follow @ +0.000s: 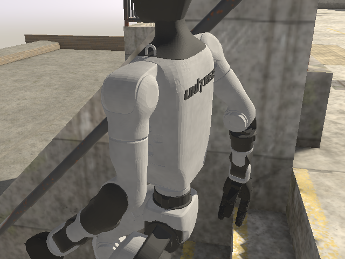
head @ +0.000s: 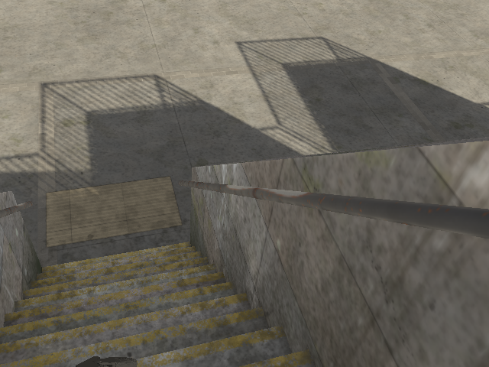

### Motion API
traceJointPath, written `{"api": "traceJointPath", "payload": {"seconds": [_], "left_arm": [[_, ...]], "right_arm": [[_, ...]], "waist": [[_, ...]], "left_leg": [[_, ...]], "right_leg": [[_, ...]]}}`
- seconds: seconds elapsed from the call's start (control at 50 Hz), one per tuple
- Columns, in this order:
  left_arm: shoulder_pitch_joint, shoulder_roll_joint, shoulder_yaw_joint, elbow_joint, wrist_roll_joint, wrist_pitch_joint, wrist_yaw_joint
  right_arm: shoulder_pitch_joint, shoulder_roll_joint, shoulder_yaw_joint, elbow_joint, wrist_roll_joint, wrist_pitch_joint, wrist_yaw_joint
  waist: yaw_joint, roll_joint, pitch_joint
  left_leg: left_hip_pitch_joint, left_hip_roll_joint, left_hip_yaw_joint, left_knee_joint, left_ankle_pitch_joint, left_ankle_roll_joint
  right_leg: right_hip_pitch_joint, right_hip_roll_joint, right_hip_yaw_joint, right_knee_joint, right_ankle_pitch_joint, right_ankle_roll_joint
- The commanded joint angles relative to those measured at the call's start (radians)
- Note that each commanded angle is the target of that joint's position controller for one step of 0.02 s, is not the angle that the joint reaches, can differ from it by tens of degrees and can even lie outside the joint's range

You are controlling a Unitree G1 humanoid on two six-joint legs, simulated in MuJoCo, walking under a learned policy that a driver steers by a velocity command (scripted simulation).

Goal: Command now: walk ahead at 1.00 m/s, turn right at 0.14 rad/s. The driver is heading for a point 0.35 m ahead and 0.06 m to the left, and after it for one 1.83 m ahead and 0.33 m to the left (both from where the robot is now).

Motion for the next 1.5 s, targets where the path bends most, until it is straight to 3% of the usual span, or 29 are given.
{"api": "traceJointPath", "payload": {"seconds": [0.02,0.12,0.18,0.2,0.24,0.3,0.32,0.36,0.42,0.46,0.48,0.52,0.54,0.56,0.58,0.62,0.68,0.76,0.96,0.98,1.0,1.02,1.08,1.1,1.12,1.18,1.24,1.32,1.5], "left_arm": [[-0.104,0.058,0.023,-0.066,-0.020,-0.025,-0.008],[0.324,0.114,0.069,0.111,-0.016,0.006,0.016],[0.472,0.131,0.048,0.180,0.011,-0.010,-0.006],[0.543,0.128,0.050,0.198,0.001,-0.022,-0.005],[0.514,0.149,0.048,0.216,-0.010,-0.052,0.011],[0.369,0.057,0.000,0.221,-0.003,-0.088,0.024],[0.307,0.095,-0.011,0.188,0.214,-0.102,-0.037],[0.182,0.068,-0.028,0.122,0.165,-0.102,-0.012],[0.360,0.153,-0.047,0.170,0.128,-0.109,0.030],[0.476,0.208,-0.034,0.184,0.089,-0.076,0.035],[0.459,0.276,-0.009,0.178,0.141,-0.067,0.027],[0.326,0.246,-0.011,0.106,0.121,-0.080,-0.003],[0.260,0.246,0.003,0.124,0.047,-0.066,-0.020],[0.254,0.226,-0.003,0.029,0.098,-0.050,-0.068],[0.169,0.171,0.007,-0.095,0.035,-0.065,-0.076],[0.060,0.123,-0.028,-0.236,-0.033,-0.092,-0.036],[0.286,0.061,-0.051,-0.160,0.045,-0.051,0.023],[0.262,0.089,-0.046,-0.159,0.054,-0.022,-0.041],[0.179,0.024,-0.054,-0.063,0.111,0.058,-0.121],[0.170,0.032,-0.051,-0.051,0.089,0.061,-0.116],[0.019,0.087,0.006,-0.117,-0.116,0.025,-0.024],[0.113,0.020,-0.055,-0.016,0.091,0.037,-0.105],[0.485,0.162,0.025,0.101,0.056,0.032,-0.070],[0.718,0.253,0.060,0.128,0.072,0.006,-0.054],[0.480,0.367,0.093,0.033,0.016,0.017,-0.059],[0.764,0.149,0.060,0.148,0.122,-0.045,-0.017],[0.738,0.202,0.051,0.103,0.056,-0.092,0.009],[0.642,0.101,0.024,0.090,0.059,-0.130,0.026],[0.474,0.235,0.089,-0.019,0.022,-0.064,0.066]], "right_arm": [[-0.134,-0.174,-0.044,-0.082,-0.042,0.000,-0.023],[-0.143,-0.147,-0.056,-0.025,-0.051,0.015,0.006],[-0.099,-0.027,-0.044,-0.097,-0.011,0.001,-0.013],[-0.050,-0.079,-0.050,-0.084,-0.010,-0.012,-0.019],[-0.118,-0.144,-0.074,-0.096,-0.045,-0.001,-0.030],[-0.176,-0.119,-0.082,-0.081,-0.039,0.020,-0.035],[-0.051,0.038,-0.008,-0.013,-0.082,-0.019,0.114],[-0.077,-0.028,-0.016,0.029,-0.147,-0.036,0.180],[-0.307,-0.132,-0.028,-0.038,-0.096,-0.037,0.153],[-0.454,-0.131,-0.024,-0.077,-0.128,-0.013,0.138],[-0.396,-0.105,-0.021,-0.084,-0.166,0.000,0.112],[-0.056,-0.141,-0.057,-0.007,-0.177,0.006,0.089],[0.208,-0.213,-0.101,0.133,-0.128,-0.022,0.056],[0.243,-0.357,-0.132,0.111,-0.112,-0.021,0.035],[0.207,-0.439,-0.143,0.038,-0.089,-0.059,0.033],[0.086,-0.328,-0.123,-0.012,-0.124,-0.061,0.036],[-0.016,-0.045,-0.028,-0.049,-0.120,-0.040,0.058],[-0.049,-0.176,-0.034,-0.101,-0.115,-0.066,0.019],[-0.002,-0.125,0.007,-0.029,-0.074,0.002,0.017],[-0.022,-0.118,0.010,-0.028,-0.054,0.006,0.015],[-0.171,-0.089,-0.015,-0.114,0.003,0.053,-0.027],[0.031,-0.131,0.018,-0.021,-0.042,0.030,0.000],[-0.112,-0.239,0.002,-0.078,-0.016,0.036,0.044],[-0.180,-0.217,-0.004,-0.143,0.004,0.030,0.075],[-0.258,-0.139,-0.021,-0.291,-0.040,0.028,0.075],[-0.426,-0.080,0.010,-0.322,-0.018,0.037,-0.012],[-0.359,0.019,0.061,-0.410,-0.005,0.032,-0.037],[-0.389,0.003,0.058,-0.451,-0.111,0.071,0.041],[-0.616,0.021,0.043,-0.482,-0.067,0.138,0.082]], "waist": [[0.005,0.258,0.112],[0.127,0.144,-0.041],[0.129,-0.147,0.031],[0.144,-0.038,-0.050],[0.116,-0.009,-0.041],[0.040,0.049,0.094],[-0.053,-0.042,0.037],[-0.009,-0.001,-0.008],[0.077,0.022,-0.011],[0.161,-0.005,0.108],[0.118,-0.066,0.072],[-0.030,0.014,0.064],[-0.132,0.262,0.037],[-0.099,0.415,-0.186],[-0.068,0.334,-0.316],[-0.039,0.077,-0.151],[0.130,0.160,0.094],[0.124,0.173,-0.048],[-0.004,0.203,0.076],[-0.016,0.177,0.081],[-0.067,0.152,-0.035],[-0.081,0.228,0.061],[0.110,0.092,-0.046],[0.205,-0.093,-0.231],[0.113,-0.211,-0.265],[0.224,0.118,-0.041],[0.105,-0.055,-0.110],[0.100,0.019,-0.117],[0.144,-0.037,-0.101]], "left_leg": [[-0.026,0.137,-0.295,-0.270,0.599,0.150],[-0.115,0.124,-0.179,0.311,1.217,0.173],[-0.809,-0.077,-0.153,0.796,-0.004,0.099],[-0.899,-0.030,-0.161,0.654,0.043,0.071],[-0.841,0.034,-0.186,0.439,0.289,0.050],[-0.403,0.000,-0.118,-0.010,0.884,-0.068],[-0.200,0.075,-0.032,0.118,1.112,-0.052],[-0.183,0.091,-0.056,-0.075,1.353,-0.040],[-0.085,0.077,0.032,-0.475,1.437,-0.080],[-0.287,0.168,-0.016,-0.814,1.210,-0.045],[-0.156,0.127,0.036,-0.610,1.236,-0.023],[0.162,0.141,0.022,-0.661,1.139,0.010],[0.349,0.136,0.039,-1.202,1.364,0.062],[0.803,0.213,-0.077,-0.689,1.968,0.239],[0.955,0.349,-0.343,-0.566,2.261,0.364],[0.714,0.443,-0.425,-0.560,1.804,0.362],[0.012,0.348,-0.452,-0.691,1.528,0.282],[-0.265,0.089,-0.336,-0.566,1.373,0.172],[-0.385,0.107,-0.494,-0.352,0.400,0.204],[-0.310,0.123,-0.530,-0.319,0.433,0.204],[-0.069,0.007,-0.377,-0.264,0.693,0.188],[-0.238,0.142,-0.540,-0.244,0.606,0.187],[-0.445,0.075,-0.409,0.070,0.702,0.114],[-0.658,-0.018,-0.232,0.517,0.495,0.021],[-0.857,-0.152,0.029,0.603,0.007,-0.060],[-0.928,0.034,0.044,0.855,0.083,-0.026],[-0.932,0.036,-0.004,1.084,0.160,-0.073],[-1.105,0.165,-0.060,0.820,0.657,-0.157],[-0.286,0.082,0.003,-0.148,0.634,-0.175]], "right_leg": [[0.103,-0.065,-0.052,-0.301,0.006,-0.031],[0.727,-0.082,-0.322,-0.343,-0.238,-0.051],[1.178,-0.382,-0.028,-0.130,0.344,-0.102],[1.234,-0.440,0.030,-0.150,0.326,-0.138],[0.922,-0.464,0.175,-0.253,-0.355,-0.241],[0.262,-0.381,-0.026,-0.159,-0.107,-0.139],[-0.051,-0.315,-0.139,-0.167,-0.257,-0.142],[-0.045,-0.302,-0.190,-0.077,-0.572,-0.073],[0.118,-0.315,-0.207,0.054,-0.783,0.003],[0.444,-0.436,-0.033,0.065,-0.690,-0.016],[0.426,-0.456,-0.011,0.071,-0.586,-0.036],[0.272,-0.491,-0.019,0.340,-0.372,-0.027],[0.323,-0.263,-0.194,0.807,-0.849,0.073],[-0.043,-0.054,-0.307,1.236,-1.454,0.128],[-0.274,-0.038,-0.212,1.317,-1.480,0.147],[-0.537,-0.144,-0.106,1.049,-1.394,0.111],[-0.370,-0.258,-0.060,0.678,-0.820,0.114],[-0.036,-0.132,-0.162,0.511,-0.329,0.144],[0.366,-0.188,-0.111,-0.358,0.014,0.081],[0.347,-0.220,-0.093,-0.546,-0.062,0.090],[0.355,-0.183,-0.145,-0.765,-0.136,0.086],[0.434,-0.232,-0.163,-0.736,-0.037,0.080],[0.952,-0.186,-0.283,-0.779,-0.101,0.045],[1.232,-0.315,-0.119,-0.562,0.269,-0.093],[1.180,-0.480,0.223,-0.613,-0.246,-0.250],[0.878,-0.353,0.063,-0.575,-0.344,-0.189],[0.634,-0.376,0.250,-0.472,0.146,-0.316],[0.520,-0.241,0.400,-0.404,-0.413,-0.232],[0.187,-0.154,0.472,-0.698,-0.967,-0.120]]}}
Keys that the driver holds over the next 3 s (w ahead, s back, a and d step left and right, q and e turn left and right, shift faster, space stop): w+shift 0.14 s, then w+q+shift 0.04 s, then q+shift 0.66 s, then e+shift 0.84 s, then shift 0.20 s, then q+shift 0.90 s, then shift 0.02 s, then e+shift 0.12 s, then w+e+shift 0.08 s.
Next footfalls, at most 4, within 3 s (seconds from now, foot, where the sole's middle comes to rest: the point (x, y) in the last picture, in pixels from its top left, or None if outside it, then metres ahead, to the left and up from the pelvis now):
0.14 right None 0.18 -0.10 -0.88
0.54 left None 0.37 0.13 -1.10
1.08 right None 0.62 -0.07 -1.32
1.60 left None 0.58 0.17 -1.32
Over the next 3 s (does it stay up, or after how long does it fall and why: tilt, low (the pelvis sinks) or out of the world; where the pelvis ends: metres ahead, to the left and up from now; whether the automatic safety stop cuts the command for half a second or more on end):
stays up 0.45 0.03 -0.42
